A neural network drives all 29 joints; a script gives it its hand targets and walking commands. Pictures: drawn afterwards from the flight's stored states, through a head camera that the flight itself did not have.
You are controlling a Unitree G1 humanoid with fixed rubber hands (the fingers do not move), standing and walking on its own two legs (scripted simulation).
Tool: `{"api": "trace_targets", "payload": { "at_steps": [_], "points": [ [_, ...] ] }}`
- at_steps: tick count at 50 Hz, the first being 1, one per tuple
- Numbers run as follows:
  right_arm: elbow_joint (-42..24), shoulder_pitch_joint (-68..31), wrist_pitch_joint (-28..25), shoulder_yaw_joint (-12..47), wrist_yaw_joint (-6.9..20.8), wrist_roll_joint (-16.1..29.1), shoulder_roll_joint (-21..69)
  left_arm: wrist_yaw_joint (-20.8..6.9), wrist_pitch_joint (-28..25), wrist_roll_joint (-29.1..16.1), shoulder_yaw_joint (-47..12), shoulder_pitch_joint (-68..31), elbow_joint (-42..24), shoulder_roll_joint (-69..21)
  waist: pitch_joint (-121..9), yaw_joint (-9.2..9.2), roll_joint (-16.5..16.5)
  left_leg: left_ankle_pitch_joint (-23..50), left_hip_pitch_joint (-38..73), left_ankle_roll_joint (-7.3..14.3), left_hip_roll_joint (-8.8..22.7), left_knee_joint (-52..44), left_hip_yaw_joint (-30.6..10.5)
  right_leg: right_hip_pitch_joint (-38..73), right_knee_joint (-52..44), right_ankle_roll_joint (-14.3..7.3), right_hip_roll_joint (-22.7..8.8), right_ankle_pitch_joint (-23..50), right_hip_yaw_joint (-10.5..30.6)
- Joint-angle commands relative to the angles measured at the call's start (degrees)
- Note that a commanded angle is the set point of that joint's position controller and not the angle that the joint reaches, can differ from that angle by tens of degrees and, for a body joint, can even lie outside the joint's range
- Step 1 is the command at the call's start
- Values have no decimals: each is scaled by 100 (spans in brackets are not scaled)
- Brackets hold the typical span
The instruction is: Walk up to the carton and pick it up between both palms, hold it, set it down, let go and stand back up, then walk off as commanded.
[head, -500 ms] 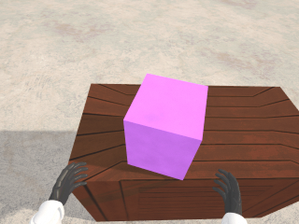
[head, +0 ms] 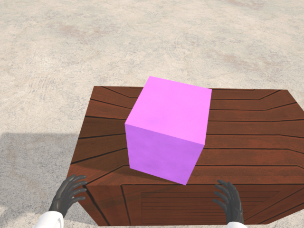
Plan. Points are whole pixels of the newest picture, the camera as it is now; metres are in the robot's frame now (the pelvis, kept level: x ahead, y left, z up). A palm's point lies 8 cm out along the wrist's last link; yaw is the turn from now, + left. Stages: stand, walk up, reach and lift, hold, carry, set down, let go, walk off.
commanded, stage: set down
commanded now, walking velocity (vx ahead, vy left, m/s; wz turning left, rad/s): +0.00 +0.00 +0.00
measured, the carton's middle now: (167, 131) +0.42 -0.06 -0.01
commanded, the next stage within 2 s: let go in 1.36 s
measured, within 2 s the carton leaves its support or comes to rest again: neither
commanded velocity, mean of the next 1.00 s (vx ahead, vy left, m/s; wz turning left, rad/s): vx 0.00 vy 0.00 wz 0.00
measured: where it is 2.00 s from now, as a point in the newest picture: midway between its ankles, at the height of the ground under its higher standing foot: outside the picture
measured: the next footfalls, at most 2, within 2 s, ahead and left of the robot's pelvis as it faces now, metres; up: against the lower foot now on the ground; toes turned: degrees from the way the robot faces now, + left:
none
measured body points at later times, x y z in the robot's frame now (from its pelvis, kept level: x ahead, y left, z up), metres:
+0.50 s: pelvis +0.00 +0.00 +0.00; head +0.01 +0.00 +0.45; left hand +0.20 +0.24 -0.06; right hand +0.17 -0.21 -0.07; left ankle +0.02 +0.11 -0.74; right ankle +0.03 -0.14 -0.74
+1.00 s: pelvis +0.01 +0.00 +0.00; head +0.02 -0.01 +0.45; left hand +0.19 +0.24 -0.07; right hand +0.17 -0.22 -0.09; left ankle +0.02 +0.11 -0.74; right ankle +0.03 -0.14 -0.74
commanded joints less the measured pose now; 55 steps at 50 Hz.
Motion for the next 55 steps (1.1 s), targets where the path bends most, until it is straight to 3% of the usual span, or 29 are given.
{"api": "trace_targets", "payload": {
  "at_steps": [1, 24, 28, 35, 55],
  "points": [
    [-674, -512, -179, -84, 114, -342, -597, 117, -92, 153, -21, -340, -805, 855, -623, 137, 255, 161, 718, -186, -38, -887, 147, 1203, -417, -352, 516, -155, -13],
    [94, -964, 24, -398, 549, -712, -1133, 476, 577, 481, -219, -415, -407, 434, -533, 87, 388, -215, 489, -270, 69, -1004, 106, 1060, -228, -385, 609, -251, -276],
    [173, -1038, 10, -413, 597, -753, -1162, 510, 619, 478, -196, -493, -424, 467, -576, 78, 232, -223, 454, -256, 57, -1000, 138, 1028, -239, -355, 593, -237, -289],
    [646, -1165, 8, -414, 722, -782, -1311, 568, 707, 566, -205, -496, -231, 341, -553, 82, 286, -92, 484, -300, 64, -1020, 151, 945, -247, -385, 609, -251, -337],
    [1155, -1122, -290, -400, 866, -844, -1513, 564, 737, 740, -24, -257, -82, 244, -624, 137, 83, 573, 787, -346, -15, -838, 247, 814, -342, -372, 591, 16, -352]
  ]
}}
